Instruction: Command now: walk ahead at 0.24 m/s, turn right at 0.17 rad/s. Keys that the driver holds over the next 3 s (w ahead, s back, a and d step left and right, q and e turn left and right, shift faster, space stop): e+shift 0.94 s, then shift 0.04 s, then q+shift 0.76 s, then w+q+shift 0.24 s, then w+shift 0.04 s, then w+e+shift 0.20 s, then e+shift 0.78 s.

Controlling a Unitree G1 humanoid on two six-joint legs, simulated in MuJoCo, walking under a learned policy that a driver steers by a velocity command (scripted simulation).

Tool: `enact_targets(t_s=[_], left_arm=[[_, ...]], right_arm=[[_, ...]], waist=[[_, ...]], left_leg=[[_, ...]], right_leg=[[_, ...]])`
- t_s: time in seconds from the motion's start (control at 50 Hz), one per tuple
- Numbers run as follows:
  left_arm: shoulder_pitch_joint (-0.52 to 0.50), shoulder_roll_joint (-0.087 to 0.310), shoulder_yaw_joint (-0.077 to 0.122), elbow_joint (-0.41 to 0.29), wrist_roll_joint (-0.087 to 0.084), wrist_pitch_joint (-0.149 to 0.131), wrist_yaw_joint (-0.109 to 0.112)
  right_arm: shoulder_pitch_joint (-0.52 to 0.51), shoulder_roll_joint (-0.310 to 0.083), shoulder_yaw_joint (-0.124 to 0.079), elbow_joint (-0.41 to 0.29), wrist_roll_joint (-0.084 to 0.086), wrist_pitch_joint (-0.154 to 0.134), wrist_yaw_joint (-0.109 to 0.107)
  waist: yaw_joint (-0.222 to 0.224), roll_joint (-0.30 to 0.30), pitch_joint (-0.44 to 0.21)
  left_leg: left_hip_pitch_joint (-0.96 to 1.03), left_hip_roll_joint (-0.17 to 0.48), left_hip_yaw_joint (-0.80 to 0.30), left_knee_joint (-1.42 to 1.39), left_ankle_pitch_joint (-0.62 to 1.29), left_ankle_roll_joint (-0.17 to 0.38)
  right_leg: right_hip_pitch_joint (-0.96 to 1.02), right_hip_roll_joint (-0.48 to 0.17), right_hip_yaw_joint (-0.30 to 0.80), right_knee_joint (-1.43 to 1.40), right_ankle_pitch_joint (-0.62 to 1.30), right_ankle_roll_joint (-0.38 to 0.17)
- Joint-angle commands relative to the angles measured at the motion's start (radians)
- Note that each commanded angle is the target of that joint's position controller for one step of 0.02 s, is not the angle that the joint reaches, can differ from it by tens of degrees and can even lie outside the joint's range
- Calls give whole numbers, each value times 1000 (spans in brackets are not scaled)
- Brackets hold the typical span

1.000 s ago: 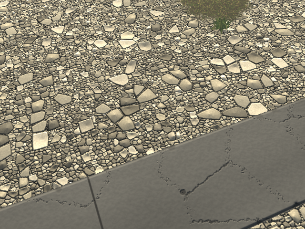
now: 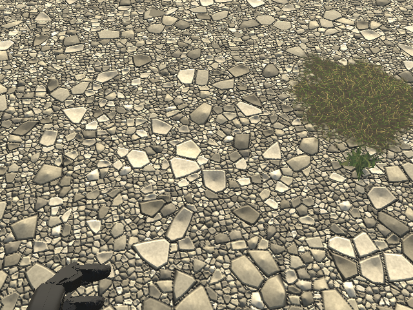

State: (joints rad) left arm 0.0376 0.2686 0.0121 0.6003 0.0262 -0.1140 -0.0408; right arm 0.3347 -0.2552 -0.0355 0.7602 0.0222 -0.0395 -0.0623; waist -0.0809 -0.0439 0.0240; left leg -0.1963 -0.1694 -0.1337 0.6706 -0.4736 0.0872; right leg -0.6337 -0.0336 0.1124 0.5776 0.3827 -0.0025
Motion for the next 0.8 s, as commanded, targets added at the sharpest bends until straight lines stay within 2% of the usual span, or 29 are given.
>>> enact_targets(t_s=[0.02, 0.04, 0.08, 0.1, 0.12, 0.14, 0.16, 0.18, 0.2, 0.22, 0.24, 0.26, 0.28, 0.3, 0.36, 0.4, 0.44, 0.48, 0.56, 0.6, 0.62, 0.64, 0.66, 0.68, 0.7, 0.72, 0.74, 0.76, 0.8], left_arm=[[-130, 38, 10, -74, -30, -11, -29], [-87, 66, 20, -65, -40, -7, -33], [92, 102, 44, -2, -38, -8, -35], [303, 95, 58, 70, -33, -9, -30], [497, 85, 70, 129, -34, -2, -24], [476, 180, 76, 108, -1, 1, -24], [467, 233, 96, 81, -5, 21, -18], [362, 271, 111, 36, -12, 40, 2], [264, 253, 112, 15, -16, 61, 24], [185, 181, 79, -30, -11, 78, 37], [183, 162, 68, -30, -12, 84, 49], [196, 168, 66, -19, -24, 91, 52], [212, 174, 70, -9, -35, 102, 62], [226, 174, 72, -2, -40, 115, 74], [247, 190, 86, 11, -49, 149, 115], [259, 194, 97, 3, -57, 168, 127], [282, 196, 108, 0, -55, 178, 130], [295, 195, 117, 1, -55, 178, 129], [272, 186, 121, -25, -50, 180, 123], [232, 185, 121, -46, -52, 178, 116], [211, 177, 117, -58, -57, 177, 110], [218, 148, 107, -57, -67, 174, 101], [310, 88, 89, -31, -67, 173, 89], [366, 79, 85, -41, -67, 172, 87], [334, 192, 116, -72, -74, 156, 81], [306, 271, 138, -50, -68, 152, 78], [311, 276, 146, -28, -60, 160, 81], [329, 245, 141, -12, -52, 170, 85], [327, 205, 129, -24, -49, 175, 80]], right_arm=[[122, -94, -24, 38, -18, 4, -16], [98, -94, -25, 32, -19, 0, -16], [61, -77, -22, 28, -15, 2, -8], [16, -56, -12, 24, -24, 7, 6], [-27, -49, -13, 5, -48, 0, 24], [100, -5, -2, -57, -45, -4, 33], [111, -50, 12, -93, -31, -16, 42], [21, -111, 11, -144, -11, -24, 48], [-63, -129, 6, -159, -14, -15, 32], [-111, -170, -12, -150, -26, 13, 12], [-151, -171, -20, -158, -38, 40, 2], [-152, -155, -23, -164, -54, 60, -3], [-179, -111, -17, -183, -75, 62, -7], [-207, -70, -11, -194, -74, 59, -8], [-243, -45, -15, -202, -44, 51, 0], [-285, -64, -28, -200, -33, 46, 7], [-328, -73, -39, -200, -33, 37, 13], [-360, -81, -49, -200, -33, 21, 18], [-401, -87, -56, -196, -22, -11, 33], [-353, -107, -69, -175, -13, -21, 42], [-317, -121, -78, -159, -6, -22, 44], [-286, -128, -86, -144, -1, -19, 44], [-269, -135, -85, -147, -15, -6, 40], [-255, -190, -85, -179, -52, 10, 36], [-246, -176, -91, -170, -77, 13, 45], [-308, -144, -85, -187, -67, 10, 47], [-353, -123, -77, -195, -56, 16, 41], [-364, -118, -70, -204, -47, 24, 31], [-363, -114, -59, -202, -51, 31, 21]], waist=[[-78, 121, -4], [-57, 134, 11], [17, 105, -19], [123, 63, -83], [203, -44, -163], [92, -227, -196], [127, -205, -383], [128, -92, -430], [112, 35, -435], [84, 143, -319], [70, 112, -235], [58, 76, -152], [64, 44, -125], [71, 26, -122], [81, -58, -187], [103, -92, -161], [125, -111, -130], [134, -128, -102], [137, -140, -78], [108, -146, -79], [90, -142, -81], [73, -76, -90], [107, 50, -173], [127, 236, -205], [121, 303, -178], [119, 231, -92], [128, 188, -53], [128, 174, -40], [123, 177, -10]], left_leg=[[-40, 178, -20, -3, 247, 56], [-16, 192, -22, 49, 271, 58], [39, 199, 8, 260, 334, 40], [-17, 152, 96, 463, 377, 10], [-252, 81, 172, 782, 165, -51], [-679, 1, 122, 1142, -328, -140], [-760, 33, 12, 1289, -300, -168], [-849, 76, -33, 1330, -193, -163], [-835, 121, -42, 1244, -66, -146], [-738, 146, -64, 1015, 72, -136], [-641, 144, -71, 920, 106, -137], [-583, 133, -54, 781, 134, -148], [-554, 115, -38, 661, 172, -164], [-524, 100, -23, 531, 189, -178], [-456, 71, -49, 326, 257, -209], [-492, 67, -76, 240, 288, -204], [-495, 61, -95, 177, 295, -194], [-456, 58, -108, 132, 281, -184], [-309, 35, -95, 1, 237, -175], [-161, 43, -94, -129, 237, -165], [-65, 63, -81, -220, 289, -158], [65, 116, -73, -348, 415, -133], [257, 259, -151, -348, 468, -67], [347, 470, -338, -286, 641, 49], [238, 556, -440, -355, 537, 134], [132, 484, -354, -381, 397, 118], [77, 408, -251, -382, 286, 82], [44, 375, -191, -384, 287, 67], [-20, 360, -89, -407, 349, 83]], right_leg=[[157, 19, -11, -187, 174, 13], [147, 13, 6, -211, 130, 20], [213, 5, -24, -287, 105, 18], [406, 48, -106, -315, 194, 18], [722, 11, -36, -212, 324, -19], [1028, -197, 373, -14, 611, -179], [1147, -315, 554, -2, 596, -324], [1125, -351, 616, -52, 264, -397], [969, -320, 667, -145, -209, -377], [709, -268, 638, -226, -418, -313], [526, -219, 616, -257, -454, -281], [380, -130, 535, -273, -494, -243], [330, -58, 477, -267, -521, -234], [323, -15, 434, -256, -491, -218], [386, 2, 450, -226, -448, -148], [447, 3, 496, -230, -555, -103], [483, 9, 537, -241, -652, -90], [482, 16, 568, -242, -670, -108], [463, 28, 613, -214, -528, -147], [420, 43, 644, -193, -452, -132], [378, 60, 652, -177, -468, -114], [309, 116, 603, -103, -643, -76], [206, 201, 476, 63, -936, -38], [30, 297, 304, 269, -1112, -8], [-41, 214, 256, 400, -1047, 32], [-24, 154, 211, 443, -928, 58], [-19, 134, 172, 478, -838, 68], [-22, 129, 139, 556, -786, 77], [-35, 90, 54, 658, -717, 94]])
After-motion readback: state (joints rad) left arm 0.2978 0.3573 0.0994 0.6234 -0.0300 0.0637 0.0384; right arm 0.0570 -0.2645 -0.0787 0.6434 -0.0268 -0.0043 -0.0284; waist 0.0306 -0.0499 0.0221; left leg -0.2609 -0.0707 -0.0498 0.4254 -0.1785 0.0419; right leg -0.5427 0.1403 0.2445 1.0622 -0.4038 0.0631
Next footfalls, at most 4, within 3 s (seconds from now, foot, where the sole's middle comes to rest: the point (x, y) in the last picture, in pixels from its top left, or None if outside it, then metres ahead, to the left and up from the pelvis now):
0.12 right None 0.28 -0.13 -0.86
0.66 left None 0.40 0.02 -0.86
1.16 right None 0.22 -0.16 -0.86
1.50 left None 0.44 0.02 -0.86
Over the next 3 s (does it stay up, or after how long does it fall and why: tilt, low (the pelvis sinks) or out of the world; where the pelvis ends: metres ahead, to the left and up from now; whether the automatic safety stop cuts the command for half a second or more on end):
stays up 0.80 -0.17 -0.09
